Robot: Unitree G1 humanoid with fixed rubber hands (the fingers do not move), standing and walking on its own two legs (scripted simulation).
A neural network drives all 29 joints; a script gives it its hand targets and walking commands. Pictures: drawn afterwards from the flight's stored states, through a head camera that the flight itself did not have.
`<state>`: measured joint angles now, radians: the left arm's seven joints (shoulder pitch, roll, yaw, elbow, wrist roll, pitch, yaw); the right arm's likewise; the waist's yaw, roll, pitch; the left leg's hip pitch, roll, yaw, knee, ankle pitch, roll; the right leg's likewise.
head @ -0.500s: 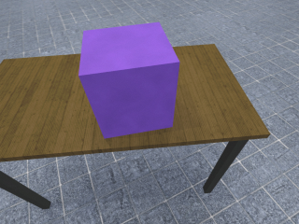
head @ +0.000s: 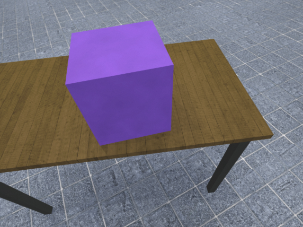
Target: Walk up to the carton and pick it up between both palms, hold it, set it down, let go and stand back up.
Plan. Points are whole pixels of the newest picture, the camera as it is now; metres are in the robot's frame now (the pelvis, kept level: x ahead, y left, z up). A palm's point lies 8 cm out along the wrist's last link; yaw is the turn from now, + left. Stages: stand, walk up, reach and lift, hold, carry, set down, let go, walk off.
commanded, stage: walk up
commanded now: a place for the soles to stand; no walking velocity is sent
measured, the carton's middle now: (125, 85) +0.51 +0.09 +0.09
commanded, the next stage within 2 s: reach and lift in 0.52 s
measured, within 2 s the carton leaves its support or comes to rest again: neither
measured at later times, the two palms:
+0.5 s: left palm out of the picture +0.04 +0.24 -0.14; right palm out of the picture -0.01 -0.24 -0.15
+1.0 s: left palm out of the picture +0.06 +0.25 -0.10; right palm out of the picture +0.14 -0.22 -0.12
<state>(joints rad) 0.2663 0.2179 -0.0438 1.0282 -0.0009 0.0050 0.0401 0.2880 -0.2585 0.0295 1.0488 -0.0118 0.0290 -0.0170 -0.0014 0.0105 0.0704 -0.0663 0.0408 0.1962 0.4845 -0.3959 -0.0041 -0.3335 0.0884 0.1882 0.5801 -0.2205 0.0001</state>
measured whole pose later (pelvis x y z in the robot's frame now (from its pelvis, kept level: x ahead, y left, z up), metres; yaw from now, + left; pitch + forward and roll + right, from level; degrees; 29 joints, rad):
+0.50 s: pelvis +0.00 +0.00 -0.01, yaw +0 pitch -2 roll +1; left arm 0.23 0.21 -0.04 1.01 0.00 0.01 0.05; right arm 0.30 -0.23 0.03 1.04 -0.02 0.05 -0.02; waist -0.01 0.01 0.07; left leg -0.08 0.05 0.20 0.56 -0.44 -0.01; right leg -0.35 0.09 0.18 0.65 -0.26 0.00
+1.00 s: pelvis -0.05 -0.03 -0.03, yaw +13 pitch -3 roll -2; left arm 0.15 0.26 0.03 0.32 0.13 0.67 -0.11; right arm 0.15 -0.17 0.00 0.55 0.08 0.28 -0.05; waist -0.05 0.02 0.09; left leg -0.31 0.08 0.00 0.84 -0.47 -0.02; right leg -0.40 0.00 -0.11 0.75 -0.29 -0.04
